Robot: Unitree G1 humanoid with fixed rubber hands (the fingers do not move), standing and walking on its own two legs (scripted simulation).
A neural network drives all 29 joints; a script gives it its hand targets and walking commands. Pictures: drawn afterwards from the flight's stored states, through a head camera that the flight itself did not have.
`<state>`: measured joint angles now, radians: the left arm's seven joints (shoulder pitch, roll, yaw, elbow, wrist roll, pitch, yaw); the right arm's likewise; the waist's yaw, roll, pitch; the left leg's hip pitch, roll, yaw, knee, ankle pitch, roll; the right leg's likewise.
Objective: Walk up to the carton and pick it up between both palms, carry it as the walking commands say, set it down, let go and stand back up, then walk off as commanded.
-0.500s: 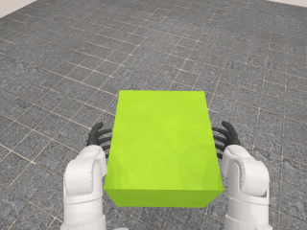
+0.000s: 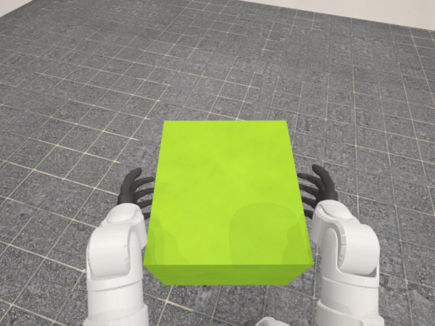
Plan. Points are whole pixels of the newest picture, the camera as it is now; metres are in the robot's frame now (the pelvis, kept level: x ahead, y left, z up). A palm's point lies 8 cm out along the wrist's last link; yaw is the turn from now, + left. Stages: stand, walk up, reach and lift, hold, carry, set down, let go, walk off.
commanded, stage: carry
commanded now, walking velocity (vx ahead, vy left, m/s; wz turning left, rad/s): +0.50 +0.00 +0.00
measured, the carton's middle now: (225, 203) +0.35 -0.01 +0.00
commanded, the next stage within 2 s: none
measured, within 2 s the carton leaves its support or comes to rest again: neither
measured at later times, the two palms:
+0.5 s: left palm (143, 81) +0.67 +0.18 +0.06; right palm (266, 75) +0.68 -0.14 +0.07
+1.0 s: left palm (165, 18) +1.04 +0.15 +0.06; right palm (256, 16) +1.07 -0.17 +0.06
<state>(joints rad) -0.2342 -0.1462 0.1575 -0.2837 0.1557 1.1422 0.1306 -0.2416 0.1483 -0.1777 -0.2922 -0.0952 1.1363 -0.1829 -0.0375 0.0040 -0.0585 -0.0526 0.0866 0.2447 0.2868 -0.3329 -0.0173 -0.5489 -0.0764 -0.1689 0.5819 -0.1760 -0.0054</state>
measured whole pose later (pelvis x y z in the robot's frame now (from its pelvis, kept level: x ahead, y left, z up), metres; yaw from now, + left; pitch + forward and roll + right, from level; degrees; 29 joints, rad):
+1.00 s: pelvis +0.77 -0.03 +0.00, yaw +4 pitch +4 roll -1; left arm -0.24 -0.15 0.14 -0.25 0.12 1.18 0.19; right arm -0.22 0.14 -0.20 -0.27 -0.12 1.16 -0.15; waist 0.03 0.01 0.00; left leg -0.39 0.08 0.07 1.18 -0.37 0.00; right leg -0.29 -0.02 -0.29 0.39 -0.18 -0.09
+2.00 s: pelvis +1.28 -0.01 +0.02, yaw +1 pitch +7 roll -1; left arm -0.24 -0.15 0.18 -0.22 0.16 1.13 0.13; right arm -0.27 0.15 -0.19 -0.20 -0.12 1.13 -0.16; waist -0.02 0.00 -0.10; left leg -0.09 0.08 0.22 0.41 -0.17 -0.02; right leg -0.29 -0.05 -0.16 0.57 -0.33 0.02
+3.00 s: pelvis +1.48 +0.01 +0.00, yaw +2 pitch +5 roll -1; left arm -0.18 -0.14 0.15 -0.12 0.17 0.99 0.08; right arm -0.14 0.13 -0.17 -0.16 -0.18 0.99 -0.06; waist 0.00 0.00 -0.13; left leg -0.20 0.05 0.12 0.57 -0.33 -0.01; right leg -0.25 -0.03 -0.13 0.54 -0.27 0.01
